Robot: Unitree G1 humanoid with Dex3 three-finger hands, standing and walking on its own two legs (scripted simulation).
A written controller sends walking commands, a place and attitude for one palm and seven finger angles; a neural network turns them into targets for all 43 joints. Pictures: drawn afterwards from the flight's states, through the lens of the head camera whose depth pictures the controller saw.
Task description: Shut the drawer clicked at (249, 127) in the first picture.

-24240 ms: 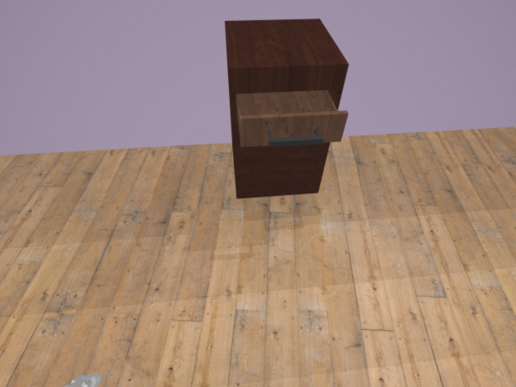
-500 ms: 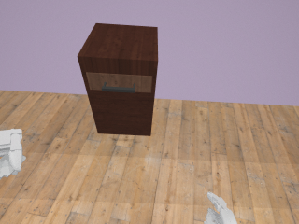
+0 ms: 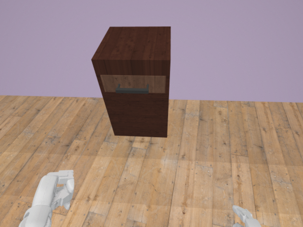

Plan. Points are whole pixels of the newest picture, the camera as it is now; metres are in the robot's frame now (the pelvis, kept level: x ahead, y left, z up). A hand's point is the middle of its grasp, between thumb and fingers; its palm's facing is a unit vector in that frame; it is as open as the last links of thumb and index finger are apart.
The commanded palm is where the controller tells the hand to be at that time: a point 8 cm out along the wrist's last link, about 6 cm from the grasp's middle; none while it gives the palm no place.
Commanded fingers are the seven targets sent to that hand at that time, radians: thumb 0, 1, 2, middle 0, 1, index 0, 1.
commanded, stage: let the arm hang, fingers relaxed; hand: left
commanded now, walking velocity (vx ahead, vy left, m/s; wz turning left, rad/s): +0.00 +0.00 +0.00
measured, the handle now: (132, 88) +0.90 +0.16 -0.22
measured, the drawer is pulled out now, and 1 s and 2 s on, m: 0.00 0.00 0.00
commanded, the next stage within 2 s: look to check the result in 0.96 s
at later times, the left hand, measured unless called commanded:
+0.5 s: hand out of the picture -0.03 +0.20 -0.15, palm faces +0.00 -0.96 -0.27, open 6.0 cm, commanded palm none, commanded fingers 0.00 0.90 0.90 -0.20 -0.30 -0.20 -0.30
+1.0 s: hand out of the picture +0.00 +0.16 -0.16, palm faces +0.01 -0.98 -0.20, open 7.4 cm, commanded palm none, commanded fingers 0.00 0.90 0.90 -0.20 -0.30 -0.20 -0.30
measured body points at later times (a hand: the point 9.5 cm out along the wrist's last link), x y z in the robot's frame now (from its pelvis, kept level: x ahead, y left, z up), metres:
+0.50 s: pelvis -0.01 +0.00 +0.01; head +0.00 -0.02 +0.46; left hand -0.02 +0.25 -0.13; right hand -0.05 -0.22 -0.15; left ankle +0.00 +0.11 -0.73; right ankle +0.03 -0.09 -0.73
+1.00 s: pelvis +0.00 -0.01 +0.02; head +0.01 -0.02 +0.47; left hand +0.00 +0.21 -0.14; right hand -0.04 -0.21 -0.15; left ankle +0.00 +0.11 -0.73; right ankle +0.03 -0.09 -0.73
